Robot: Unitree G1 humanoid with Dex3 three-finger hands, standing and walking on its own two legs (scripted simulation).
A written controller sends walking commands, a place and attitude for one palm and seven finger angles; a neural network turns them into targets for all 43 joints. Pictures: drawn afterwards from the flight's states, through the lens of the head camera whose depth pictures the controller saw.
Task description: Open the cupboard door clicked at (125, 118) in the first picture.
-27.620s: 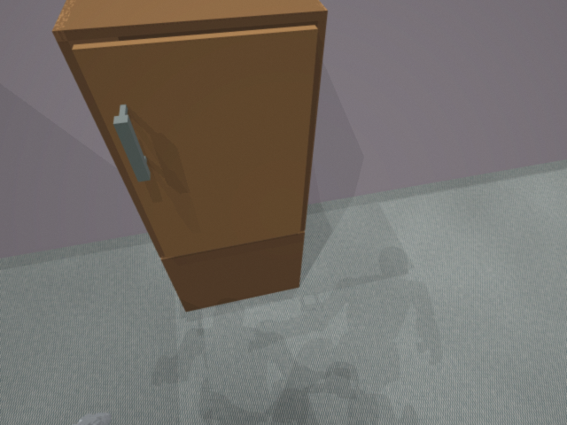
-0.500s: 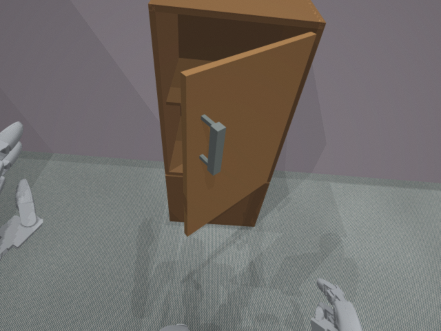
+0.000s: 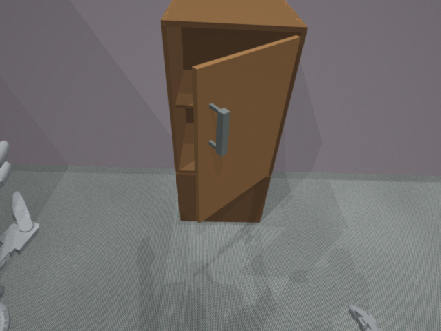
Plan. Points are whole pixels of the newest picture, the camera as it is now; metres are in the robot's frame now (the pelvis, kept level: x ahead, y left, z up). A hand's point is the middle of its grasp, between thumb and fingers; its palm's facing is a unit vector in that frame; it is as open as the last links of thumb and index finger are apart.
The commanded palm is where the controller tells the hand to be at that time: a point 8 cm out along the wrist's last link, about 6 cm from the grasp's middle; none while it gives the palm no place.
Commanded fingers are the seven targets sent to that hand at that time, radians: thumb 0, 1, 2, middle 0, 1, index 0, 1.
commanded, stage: stop stepping back and stand still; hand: left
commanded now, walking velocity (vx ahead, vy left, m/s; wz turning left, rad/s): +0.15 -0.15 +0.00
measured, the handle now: (217, 129) +0.60 +0.04 +0.06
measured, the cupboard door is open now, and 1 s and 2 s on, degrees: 42 42 42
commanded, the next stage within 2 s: let the arm hang, fingers relaxed in 0.36 s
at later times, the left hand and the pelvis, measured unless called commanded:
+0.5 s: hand (27, 256) +0.18 +0.27 +0.14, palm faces +0.43 -0.78 -0.46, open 7.4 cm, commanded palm none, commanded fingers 0.00 0.90 0.90 -0.20 -0.30 -0.20 -0.30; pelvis -0.02 +0.01 -0.01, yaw +4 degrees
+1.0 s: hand out of the picture -0.06 +0.20 -0.16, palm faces +0.12 -0.96 -0.26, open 7.2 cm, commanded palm none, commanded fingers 0.00 0.90 0.90 -0.20 -0.30 -0.20 -0.30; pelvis -0.02 +0.00 +0.01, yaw +7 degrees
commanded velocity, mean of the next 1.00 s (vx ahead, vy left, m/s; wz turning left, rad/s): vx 0.04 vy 0.00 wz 0.00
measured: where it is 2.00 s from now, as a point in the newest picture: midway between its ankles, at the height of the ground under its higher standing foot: outside the picture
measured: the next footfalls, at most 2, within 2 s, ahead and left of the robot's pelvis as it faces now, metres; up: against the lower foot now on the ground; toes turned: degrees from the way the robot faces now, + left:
left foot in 0.44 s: +0.04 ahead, +0.13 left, +0.00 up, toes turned +6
